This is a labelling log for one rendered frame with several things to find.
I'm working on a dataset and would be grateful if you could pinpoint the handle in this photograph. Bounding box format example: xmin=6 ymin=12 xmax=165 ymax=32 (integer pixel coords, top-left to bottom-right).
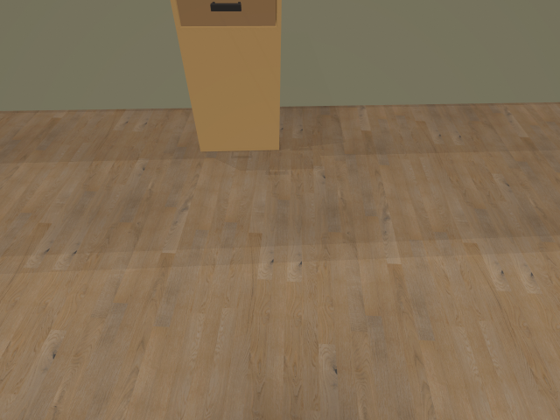
xmin=210 ymin=2 xmax=242 ymax=11

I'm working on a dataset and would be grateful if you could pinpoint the drawer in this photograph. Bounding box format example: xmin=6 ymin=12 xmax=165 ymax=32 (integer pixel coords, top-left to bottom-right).
xmin=177 ymin=0 xmax=276 ymax=26

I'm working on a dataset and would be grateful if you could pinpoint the cabinet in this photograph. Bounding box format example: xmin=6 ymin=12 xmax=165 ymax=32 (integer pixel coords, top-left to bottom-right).
xmin=171 ymin=0 xmax=282 ymax=151

